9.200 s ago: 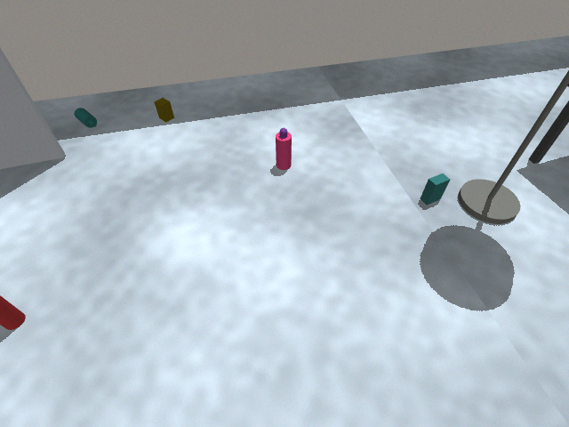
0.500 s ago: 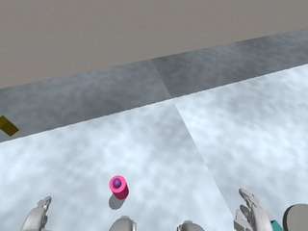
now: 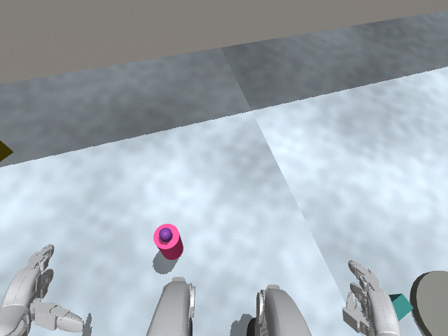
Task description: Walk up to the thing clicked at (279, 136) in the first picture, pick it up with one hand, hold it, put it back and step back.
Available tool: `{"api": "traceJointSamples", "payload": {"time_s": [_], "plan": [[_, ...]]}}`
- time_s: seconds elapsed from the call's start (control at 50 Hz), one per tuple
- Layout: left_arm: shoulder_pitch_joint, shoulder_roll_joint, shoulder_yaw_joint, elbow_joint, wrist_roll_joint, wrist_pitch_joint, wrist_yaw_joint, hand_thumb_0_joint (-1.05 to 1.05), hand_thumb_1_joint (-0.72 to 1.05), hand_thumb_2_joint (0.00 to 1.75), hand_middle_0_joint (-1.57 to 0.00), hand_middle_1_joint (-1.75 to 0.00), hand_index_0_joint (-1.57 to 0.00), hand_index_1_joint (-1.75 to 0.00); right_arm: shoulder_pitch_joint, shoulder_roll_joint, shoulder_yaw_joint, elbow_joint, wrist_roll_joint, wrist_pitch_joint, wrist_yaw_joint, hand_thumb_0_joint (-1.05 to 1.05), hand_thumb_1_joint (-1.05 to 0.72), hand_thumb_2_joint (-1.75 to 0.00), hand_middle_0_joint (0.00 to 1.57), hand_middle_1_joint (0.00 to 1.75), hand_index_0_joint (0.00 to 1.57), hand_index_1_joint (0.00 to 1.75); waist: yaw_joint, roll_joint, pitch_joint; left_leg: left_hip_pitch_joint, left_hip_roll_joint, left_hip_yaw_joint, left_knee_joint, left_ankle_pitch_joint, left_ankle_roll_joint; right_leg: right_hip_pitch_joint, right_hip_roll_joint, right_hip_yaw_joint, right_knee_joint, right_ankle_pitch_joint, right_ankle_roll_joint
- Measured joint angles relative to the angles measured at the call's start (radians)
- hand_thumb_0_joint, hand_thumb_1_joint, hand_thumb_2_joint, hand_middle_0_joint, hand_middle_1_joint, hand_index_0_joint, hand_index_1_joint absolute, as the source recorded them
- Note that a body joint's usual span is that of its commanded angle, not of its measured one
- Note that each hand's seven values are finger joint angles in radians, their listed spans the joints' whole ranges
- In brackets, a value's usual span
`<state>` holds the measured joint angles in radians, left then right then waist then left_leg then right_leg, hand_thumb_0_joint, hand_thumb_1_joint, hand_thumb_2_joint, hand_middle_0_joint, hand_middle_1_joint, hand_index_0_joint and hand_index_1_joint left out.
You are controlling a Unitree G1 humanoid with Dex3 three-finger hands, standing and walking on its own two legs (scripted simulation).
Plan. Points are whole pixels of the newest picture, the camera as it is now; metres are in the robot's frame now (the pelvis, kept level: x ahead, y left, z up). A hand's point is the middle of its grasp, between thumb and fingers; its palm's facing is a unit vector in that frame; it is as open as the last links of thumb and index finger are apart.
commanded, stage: go down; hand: left
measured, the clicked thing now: (169, 241) +0.39 +0.19 -0.52
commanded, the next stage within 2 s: approach in 1.66 s
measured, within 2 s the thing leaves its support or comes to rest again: neither
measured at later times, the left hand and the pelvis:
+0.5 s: hand (69, 250) +0.28 +0.35 -0.18, palm faces +0.13 -0.98 -0.17, open 17.4 cm; pelvis -0.04 +0.00 -0.12, yaw -2 degrees
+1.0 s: hand (72, 241) +0.31 +0.37 -0.21, palm faces +0.10 -0.99 -0.13, open 17.6 cm; pelvis -0.05 +0.00 -0.18, yaw -4 degrees
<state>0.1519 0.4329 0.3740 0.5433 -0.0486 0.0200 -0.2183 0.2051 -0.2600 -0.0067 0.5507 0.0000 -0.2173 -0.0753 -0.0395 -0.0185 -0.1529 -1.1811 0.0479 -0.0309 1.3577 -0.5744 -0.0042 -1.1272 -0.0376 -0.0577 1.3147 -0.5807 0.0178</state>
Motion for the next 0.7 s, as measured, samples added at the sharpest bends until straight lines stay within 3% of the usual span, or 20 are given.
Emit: {"api": "traceJointSamples", "payload": {"time_s": [0.1, 0.18, 0.42, 0.54, 0.7], "plan": [[-0.129, 0.056, 0.058, 0.08, -0.023, -0.143, -0.088, -0.01, -0.57, 0.04, -0.09, -0.08, -0.08, -0.08, -0.024, -0.025, -0.001, 0.024, 0.002, -0.005, 0.002, 0.01, -0.91, -0.89, 0.2, 0.3, 0.2, 0.3, -0.003, -0.008, -0.013, -0.168, -0.002, -0.005, 0.144, -0.033, -0.002, -0.169, -0.004, 0.004, 0.149, -0.037, 0.0], [-0.221, 0.088, 0.107, 0.158, -0.041, -0.206, -0.133, -0.01, -0.57, 0.05, -0.08, -0.09, -0.07, -0.09, -0.045, -0.03, 0.006, 0.048, 0.004, 0.012, 0.008, 0.01, -0.9, -0.89, 0.2, 0.3, 0.2, 0.3, -0.006, -0.004, -0.021, -0.272, 0.002, -0.008, 0.231, -0.052, -0.002, -0.274, 0.0, 0.007, 0.236, -0.055, -0.002], [-0.365, 0.171, 0.234, 0.321, -0.086, -0.326, -0.271, -0.01, -0.54, 0.07, -0.07, -0.08, -0.06, -0.09, -0.06, -0.033, 0.028, 0.103, -0.007, 0.029, 0.021, 0.01, -0.89, -0.89, 0.2, 0.3, 0.2, 0.3, -0.002, 0.0, -0.017, -0.483, 0.006, -0.021, 0.395, -0.074, -0.004, -0.484, 0.005, 0.006, 0.401, -0.078, -0.008], [-0.437, 0.217, 0.272, 0.373, -0.1, -0.365, -0.332, -0.01, -0.53, 0.07, -0.07, -0.08, -0.05, -0.08, -0.079, -0.046, 0.037, 0.115, -0.014, 0.028, 0.019, 0.01, -0.89, -0.89, 0.2, 0.3, 0.2, 0.3, -0.005, -0.001, -0.015, -0.572, 0.007, -0.035, 0.475, -0.084, -0.005, -0.567, 0.007, -0.002, 0.475, -0.088, -0.009], [-0.476, 0.251, 0.302, 0.374, -0.115, -0.363, -0.376, -0.01, -0.53, 0.07, -0.07, -0.07, -0.05, -0.07, -0.098, -0.059, 0.047, 0.117, -0.012, 0.029, 0.016, 0.01, -0.9, -0.9, 0.2, 0.3, 0.2, 0.3, -0.01, -0.001, -0.013, -0.647, 0.009, -0.046, 0.547, -0.097, -0.003, -0.636, 0.011, -0.007, 0.537, -0.097, -0.006]]}}
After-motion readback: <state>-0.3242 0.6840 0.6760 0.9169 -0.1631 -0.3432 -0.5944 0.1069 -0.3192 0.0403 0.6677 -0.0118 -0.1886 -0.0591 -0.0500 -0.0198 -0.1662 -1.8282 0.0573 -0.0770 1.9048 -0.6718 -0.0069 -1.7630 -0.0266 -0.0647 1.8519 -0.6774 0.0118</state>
